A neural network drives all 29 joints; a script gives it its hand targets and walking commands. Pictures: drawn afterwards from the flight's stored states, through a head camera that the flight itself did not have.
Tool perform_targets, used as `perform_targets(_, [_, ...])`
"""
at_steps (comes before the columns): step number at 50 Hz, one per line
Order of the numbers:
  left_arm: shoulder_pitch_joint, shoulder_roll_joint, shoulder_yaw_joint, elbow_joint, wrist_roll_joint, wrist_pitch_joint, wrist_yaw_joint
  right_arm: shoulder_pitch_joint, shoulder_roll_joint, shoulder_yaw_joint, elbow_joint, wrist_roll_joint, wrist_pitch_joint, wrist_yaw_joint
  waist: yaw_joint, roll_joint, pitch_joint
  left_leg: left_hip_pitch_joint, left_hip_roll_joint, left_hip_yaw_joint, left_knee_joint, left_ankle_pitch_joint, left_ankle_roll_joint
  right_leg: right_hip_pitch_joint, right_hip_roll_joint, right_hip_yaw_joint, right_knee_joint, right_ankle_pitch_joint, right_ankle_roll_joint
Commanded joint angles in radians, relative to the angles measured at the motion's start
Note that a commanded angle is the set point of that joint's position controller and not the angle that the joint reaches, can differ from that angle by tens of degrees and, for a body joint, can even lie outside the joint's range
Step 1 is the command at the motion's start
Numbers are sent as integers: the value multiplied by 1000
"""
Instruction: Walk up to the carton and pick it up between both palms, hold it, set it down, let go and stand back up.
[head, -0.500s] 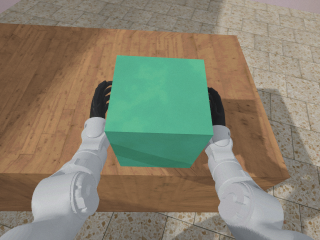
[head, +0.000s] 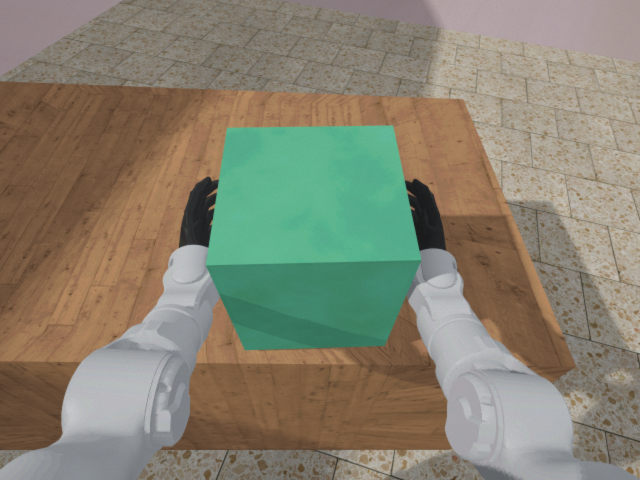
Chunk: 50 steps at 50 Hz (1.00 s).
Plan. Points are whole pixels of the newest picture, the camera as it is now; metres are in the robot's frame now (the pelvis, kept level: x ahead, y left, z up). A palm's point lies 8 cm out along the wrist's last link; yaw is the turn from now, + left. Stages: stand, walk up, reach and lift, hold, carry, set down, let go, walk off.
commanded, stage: reach and lift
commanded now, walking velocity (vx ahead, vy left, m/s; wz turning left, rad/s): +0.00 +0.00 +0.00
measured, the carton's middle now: (313, 246) +0.43 +0.03 +0.04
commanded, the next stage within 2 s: none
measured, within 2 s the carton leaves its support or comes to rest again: neither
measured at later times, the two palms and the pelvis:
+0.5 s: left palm (185, 203) +0.42 +0.18 +0.13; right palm (441, 212) +0.42 -0.12 +0.13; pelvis -0.01 +0.00 +0.00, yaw +0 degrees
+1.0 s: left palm (167, 193) +0.37 +0.17 +0.19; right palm (468, 213) +0.38 -0.13 +0.18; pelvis -0.03 +0.00 +0.01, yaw +0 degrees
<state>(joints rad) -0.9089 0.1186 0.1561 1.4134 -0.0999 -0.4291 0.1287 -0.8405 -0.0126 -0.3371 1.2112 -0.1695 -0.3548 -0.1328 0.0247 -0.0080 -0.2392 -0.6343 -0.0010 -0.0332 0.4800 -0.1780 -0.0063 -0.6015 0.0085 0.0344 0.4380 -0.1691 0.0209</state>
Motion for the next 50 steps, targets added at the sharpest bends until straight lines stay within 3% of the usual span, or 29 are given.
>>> perform_targets(1, [-814,-754,-259,-303,79,-60,-151,-656,721,407,-185,-49,-10,155,-6,32,-782,356,-2,68,48,425,-81,445,55,-73,33,434,-4])
perform_targets(7, [-835,-766,-296,-374,69,22,-153,-641,723,472,-270,36,99,139,-23,39,-745,385,-22,51,27,396,-75,478,53,-58,5,404,-1])
perform_targets(9, [-851,-782,-309,-419,61,49,-150,-659,732,489,-301,62,131,138,-14,46,-765,403,-21,49,26,402,-74,480,56,-53,0,391,-4])
perform_targets(11, [-878,-790,-335,-487,41,79,-148,-674,743,515,-340,98,167,130,-30,45,-778,431,-24,32,29,429,-74,500,59,-53,-3,415,-3])
perform_targets(17, [-859,-806,-369,-591,21,187,-148,-720,753,580,-457,173,264,116,-15,47,-822,456,-30,18,28,408,-68,527,62,-39,-10,394,-4])
perform_targets(21, [-845,-820,-375,-679,12,270,-146,-705,751,602,-464,241,335,107,-13,65,-771,495,-27,9,23,416,-69,530,69,-34,-22,373,-9])
perform_targets(24, [-832,-819,-383,-734,-1,344,-155,-763,721,615,-577,276,377,95,-24,44,-790,520,-27,0,17,415,-67,561,73,-28,-32,385,-8])
perform_targets(28, [-809,-824,-350,-767,10,440,-164,-760,693,586,-577,308,446,80,-33,52,-690,526,-25,-6,-7,377,-73,585,71,-16,-50,357,-15])
perform_targets(30, [-799,-815,-312,-757,22,477,-168,-808,683,574,-608,313,465,77,-18,31,-677,510,-28,-2,-26,335,-64,606,68,-9,-58,327,-14])
perform_targets(35, [-843,-817,-258,-750,49,551,-177,-869,642,487,-580,301,501,83,-40,45,-545,517,-25,7,-75,238,-73,602,64,-9,-84,224,-25])
perform_targets(38, [-806,-812,-204,-681,87,598,-188,-907,600,409,-533,278,516,88,-53,37,-401,502,-22,11,-125,110,-69,571,62,-11,-123,88,-37])
perform_targets(40, [-826,-820,-197,-711,90,612,-182,-907,605,397,-508,282,519,97,-55,41,-398,528,-19,14,-136,89,-73,556,65,-20,-133,51,-41])
perform_targets(49, [-716,-818,-152,-702,132,704,-184,-956,608,404,-589,288,531,102,-48,4,-333,541,-26,32,-165,49,-48,597,62,-33,-169,34,-33])
perform_targets(50, [-743,-824,-176,-759,119,703,-181,-965,623,425,-629,300,528,99,-54,8,-386,565,-27,28,-158,68,-49,604,66,-34,-162,54,-33])
